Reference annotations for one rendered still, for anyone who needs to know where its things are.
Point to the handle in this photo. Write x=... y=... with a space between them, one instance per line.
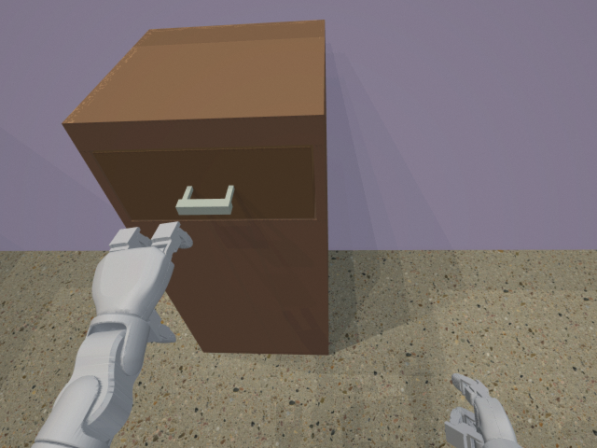
x=188 y=206

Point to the right robot hand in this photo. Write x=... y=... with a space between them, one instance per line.
x=488 y=422

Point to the drawer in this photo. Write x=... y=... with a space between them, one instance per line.
x=269 y=181

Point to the robot left forearm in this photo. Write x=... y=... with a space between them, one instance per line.
x=97 y=401

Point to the left robot hand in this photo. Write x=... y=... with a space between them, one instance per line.
x=135 y=273

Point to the cabinet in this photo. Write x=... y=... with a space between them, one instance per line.
x=247 y=285

